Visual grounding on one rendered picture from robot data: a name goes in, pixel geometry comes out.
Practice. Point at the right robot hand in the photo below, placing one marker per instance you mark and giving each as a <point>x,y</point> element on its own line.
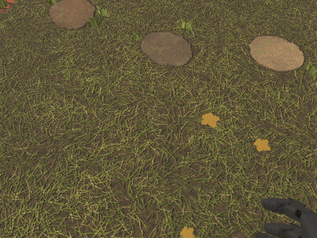
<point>295,210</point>

